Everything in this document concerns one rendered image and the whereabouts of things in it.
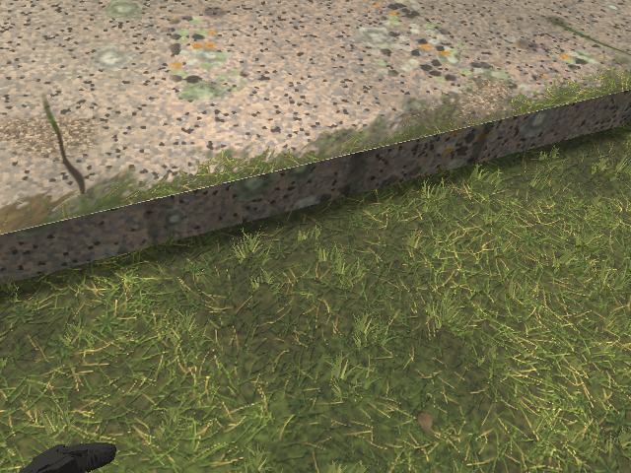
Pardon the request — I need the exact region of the left robot hand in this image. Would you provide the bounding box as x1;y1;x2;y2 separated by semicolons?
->
19;442;116;473

